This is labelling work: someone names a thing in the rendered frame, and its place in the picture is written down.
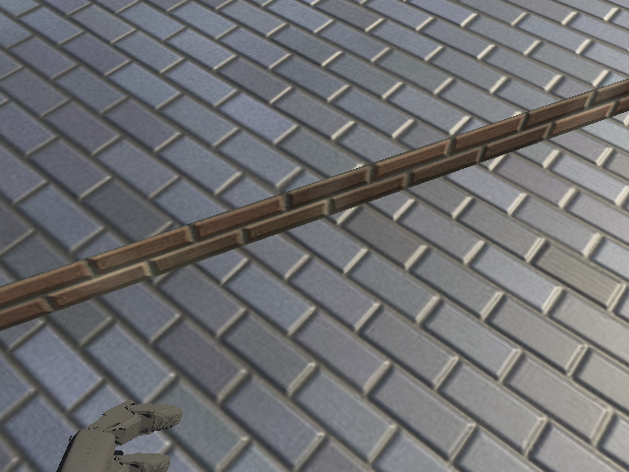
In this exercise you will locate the left robot hand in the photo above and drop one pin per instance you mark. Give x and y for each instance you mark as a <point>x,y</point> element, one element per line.
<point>93,449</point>

